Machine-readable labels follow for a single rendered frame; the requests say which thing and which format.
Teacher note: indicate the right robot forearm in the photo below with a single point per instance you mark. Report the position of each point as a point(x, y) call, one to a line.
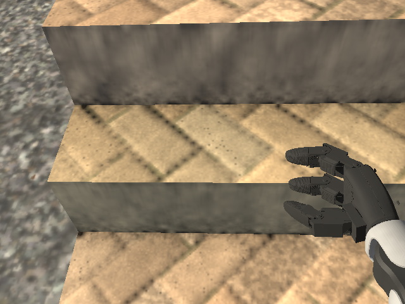
point(385, 246)

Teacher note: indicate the robot right hand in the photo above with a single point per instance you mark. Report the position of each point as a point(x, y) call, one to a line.
point(364, 199)

